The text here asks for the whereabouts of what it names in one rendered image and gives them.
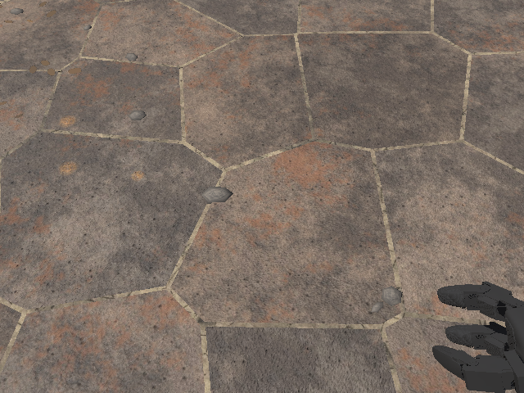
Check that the robot right hand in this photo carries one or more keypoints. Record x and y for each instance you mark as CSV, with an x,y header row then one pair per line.
x,y
503,369

